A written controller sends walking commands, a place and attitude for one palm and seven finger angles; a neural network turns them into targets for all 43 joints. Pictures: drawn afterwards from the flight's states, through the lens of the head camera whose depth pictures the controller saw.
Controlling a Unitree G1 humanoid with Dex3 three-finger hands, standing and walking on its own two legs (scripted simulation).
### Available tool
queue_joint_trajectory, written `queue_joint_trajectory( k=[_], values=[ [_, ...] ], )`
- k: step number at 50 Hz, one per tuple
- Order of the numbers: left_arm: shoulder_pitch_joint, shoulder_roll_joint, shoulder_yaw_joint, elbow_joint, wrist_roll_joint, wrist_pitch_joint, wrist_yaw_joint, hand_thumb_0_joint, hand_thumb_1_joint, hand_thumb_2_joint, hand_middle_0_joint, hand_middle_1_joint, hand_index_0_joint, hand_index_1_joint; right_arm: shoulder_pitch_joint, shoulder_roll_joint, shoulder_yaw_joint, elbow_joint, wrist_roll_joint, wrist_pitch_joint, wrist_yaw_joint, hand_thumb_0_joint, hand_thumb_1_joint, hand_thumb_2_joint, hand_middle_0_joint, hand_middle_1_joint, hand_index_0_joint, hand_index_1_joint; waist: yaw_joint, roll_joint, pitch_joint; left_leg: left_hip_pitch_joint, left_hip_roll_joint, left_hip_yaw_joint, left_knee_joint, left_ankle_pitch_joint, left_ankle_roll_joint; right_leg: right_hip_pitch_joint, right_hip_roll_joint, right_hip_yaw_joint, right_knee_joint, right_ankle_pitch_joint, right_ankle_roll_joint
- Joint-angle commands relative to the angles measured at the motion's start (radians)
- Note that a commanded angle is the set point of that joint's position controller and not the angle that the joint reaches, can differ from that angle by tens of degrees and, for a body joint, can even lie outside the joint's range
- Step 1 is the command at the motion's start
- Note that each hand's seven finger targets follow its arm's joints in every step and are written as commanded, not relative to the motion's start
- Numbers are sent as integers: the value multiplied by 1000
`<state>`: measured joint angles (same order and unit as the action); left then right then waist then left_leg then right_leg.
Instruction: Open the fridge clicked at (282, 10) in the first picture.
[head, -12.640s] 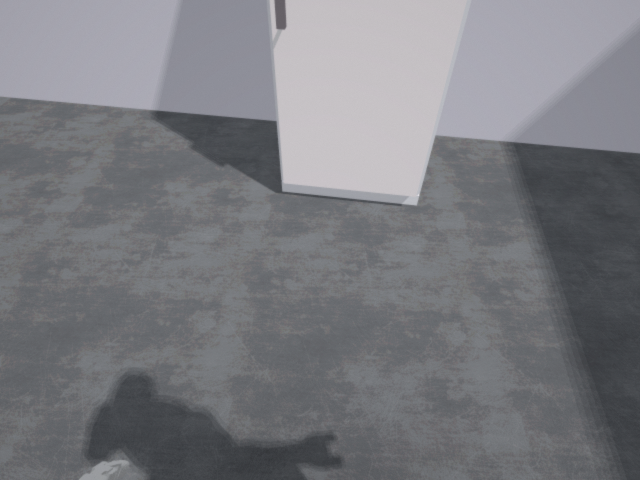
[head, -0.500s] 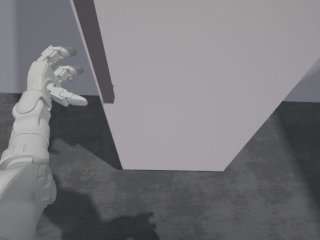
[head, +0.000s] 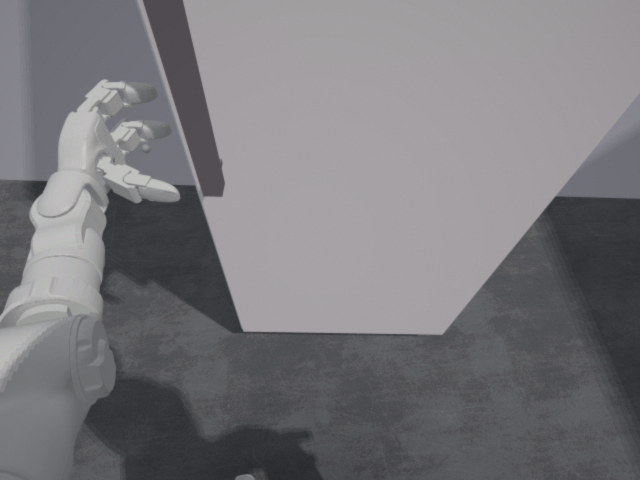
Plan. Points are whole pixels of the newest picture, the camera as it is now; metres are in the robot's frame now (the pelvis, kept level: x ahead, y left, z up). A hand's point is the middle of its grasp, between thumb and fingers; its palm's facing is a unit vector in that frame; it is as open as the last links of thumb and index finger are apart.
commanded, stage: feel for the door with the fingertips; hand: left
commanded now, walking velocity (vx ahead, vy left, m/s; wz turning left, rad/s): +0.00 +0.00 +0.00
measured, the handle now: (181, 41) +0.53 +0.13 +0.24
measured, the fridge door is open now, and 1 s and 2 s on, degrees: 0 0 0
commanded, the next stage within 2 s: slide the fingers in behind the handle in 0.38 s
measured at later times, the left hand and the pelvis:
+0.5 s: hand (167, 144) +0.49 +0.17 +0.14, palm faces -0.04 -1.00 +0.00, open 13.7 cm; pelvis +0.00 +0.00 +0.00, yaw +0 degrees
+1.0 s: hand (172, 153) +0.48 +0.16 +0.14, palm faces -0.05 -1.00 +0.02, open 14.0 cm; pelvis +0.00 +0.00 +0.00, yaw +0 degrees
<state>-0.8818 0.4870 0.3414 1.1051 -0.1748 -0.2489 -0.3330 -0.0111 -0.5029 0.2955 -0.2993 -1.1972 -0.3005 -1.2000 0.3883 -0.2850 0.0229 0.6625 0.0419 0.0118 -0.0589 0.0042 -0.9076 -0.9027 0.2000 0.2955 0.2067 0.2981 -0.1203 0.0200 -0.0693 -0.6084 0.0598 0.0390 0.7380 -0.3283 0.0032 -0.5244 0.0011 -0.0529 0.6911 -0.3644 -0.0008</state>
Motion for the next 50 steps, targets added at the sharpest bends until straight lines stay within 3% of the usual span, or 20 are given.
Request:
queue_joint_trajectory(
  k=[1,4,9,13,16,19,20,21,23,24,25,29,33,35,38,42,44,46,48,50],
  values=[
    [-450,197,-3,-214,-11,-45,7,0,-500,300,-300,-1200,-300,-1200,71,-158,-57,-86,1,-31,-6,0,-900,-900,200,300,200,300,-5,47,-344,300,-45,-54,-61,256,35,37,35,14,-83,319,-7],
    [-468,239,34,-223,-4,-42,32,0,-500,300,-300,-1200,-300,-1200,76,-161,-59,-85,0,-31,-10,0,-900,-900,200,300,200,300,-3,30,-359,287,-47,-47,-61,247,38,60,34,22,-86,322,-5],
    [-519,199,9,-283,4,-79,59,0,-500,300,-300,-1200,-300,-1200,81,-151,-61,-78,-4,-43,-4,0,-900,-900,200,300,200,300,-8,71,-408,342,-46,-54,-56,275,33,49,37,20,-78,329,-7],
    [-490,216,23,-207,17,-69,72,0,-500,300,-300,-1200,-300,-1200,93,-154,-60,-64,-5,-39,-4,0,-900,-900,200,300,200,300,-7,42,-372,313,-45,-56,-53,281,33,48,37,15,-76,328,-11],
    [-527,215,8,-169,28,-49,76,0,-500,300,-300,-1200,-300,-1200,94,-157,-58,-63,-2,-38,-5,0,-900,-900,200,300,200,300,-27,21,-333,278,-44,-54,-60,238,35,26,35,21,-83,308,-4],
    [-582,228,15,-197,30,-66,78,0,-500,300,-300,-1200,-300,-1200,107,-157,-60,-59,-6,-41,-6,0,-900,-900,200,300,200,300,-31,37,-390,316,-42,-61,-48,292,33,28,35,21,-72,341,-5],
    [-583,192,-10,-199,30,-70,74,0,-500,300,-300,-1200,-300,-1200,102,-151,-61,-60,-6,-42,-4,0,-900,-900,200,300,200,300,-32,77,-400,337,-43,-60,-44,294,30,14,36,21,-70,336,-6],
    [-580,165,-24,-184,27,-68,74,0,-500,300,-300,-1200,-300,-1200,105,-150,-61,-55,-7,-45,-1,0,-900,-900,200,300,200,300,-40,61,-387,343,-41,-64,-40,291,30,-6,38,17,-72,327,-6],
    [-607,183,-12,-160,18,-71,77,0,-500,300,-300,-1200,-300,-1200,116,-156,-59,-44,-9,-44,-4,0,-900,-900,200,300,200,300,-52,21,-356,307,-44,-64,-40,273,35,4,37,18,-77,319,-5],
    [-602,206,4,-148,25,-71,77,0,-500,300,-300,-1200,-300,-1200,114,-161,-61,-45,-6,-44,-4,0,-900,-900,200,300,200,300,-46,16,-367,306,-41,-65,-40,265,33,-2,38,22,-75,315,-3],
    [-622,180,-26,-150,26,-69,74,0,-500,300,-300,-1200,-300,-1200,110,-159,-59,-45,-6,-44,-4,0,-900,-900,200,300,200,300,-56,33,-356,302,-43,-66,-43,253,32,-14,37,22,-77,303,-3],
    [-616,202,-5,-153,28,-70,74,0,-500,300,-300,-1200,-300,-1200,119,-160,-61,-42,-8,-47,-2,0,-900,-900,200,300,200,300,-49,54,-397,314,-44,-66,-34,265,34,-7,36,25,-71,312,-3],
    [-566,177,-10,-154,15,-66,63,0,-500,300,-300,-1200,-300,-1200,117,-155,-61,-53,-10,-43,1,0,-900,-900,200,300,200,300,-36,38,-399,304,-48,-61,-31,282,36,22,37,18,-67,336,-6],
    [-527,216,19,-160,13,-64,59,0,-500,300,-300,-1200,-300,-1200,107,-158,-61,-62,-7,-39,1,0,-900,-900,200,300,200,300,-21,34,-400,288,-48,-54,-38,272,36,44,36,23,-70,345,-4],
    [-519,170,-12,-219,10,-74,58,0,-500,300,-300,-1200,-300,-1200,100,-149,-62,-74,-7,-38,2,0,-900,-900,200,300,200,300,-14,74,-409,318,-50,-54,-35,302,35,40,38,14,-63,353,-11],
    [-444,171,5,-238,-1,-62,62,0,-500,300,-300,-1200,-300,-1200,85,-149,-66,-86,-3,-32,5,0,-900,-900,200,300,200,300,1,23,-398,306,-48,-43,-44,297,35,73,40,18,-71,376,-6],
    [-468,171,-4,-283,3,-65,67,0,-500,300,-300,-1200,-300,-1200,74,-147,-64,-89,0,-30,4,0,-900,-900,200,300,200,300,-1,64,-394,318,-48,-41,-47,306,33,65,37,18,-68,382,-7],
    [-462,145,-18,-301,3,-65,78,0,-500,300,-300,-1200,-300,-1200,72,-143,-66,-88,-2,-31,5,0,-900,-900,200,300,200,300,-1,52,-396,334,-47,-45,-47,318,34,64,39,15,-70,386,-8],
    [-457,165,1,-324,2,-71,88,0,-500,300,-300,-1200,-300,-1200,75,-144,-67,-86,-3,-29,4,0,-900,-900,200,300,200,300,6,50,-401,343,-47,-49,-47,346,33,82,39,11,-66,401,-12],
    [-428,109,-34,-337,3,-69,91,0,-500,300,-300,-1200,-300,-1200,59,-136,-67,-91,-1,-34,9,0,-900,-900,200,300,200,300,11,83,-407,378,-46,-50,-47,357,26,60,41,9,-65,398,-14]
  ],
)
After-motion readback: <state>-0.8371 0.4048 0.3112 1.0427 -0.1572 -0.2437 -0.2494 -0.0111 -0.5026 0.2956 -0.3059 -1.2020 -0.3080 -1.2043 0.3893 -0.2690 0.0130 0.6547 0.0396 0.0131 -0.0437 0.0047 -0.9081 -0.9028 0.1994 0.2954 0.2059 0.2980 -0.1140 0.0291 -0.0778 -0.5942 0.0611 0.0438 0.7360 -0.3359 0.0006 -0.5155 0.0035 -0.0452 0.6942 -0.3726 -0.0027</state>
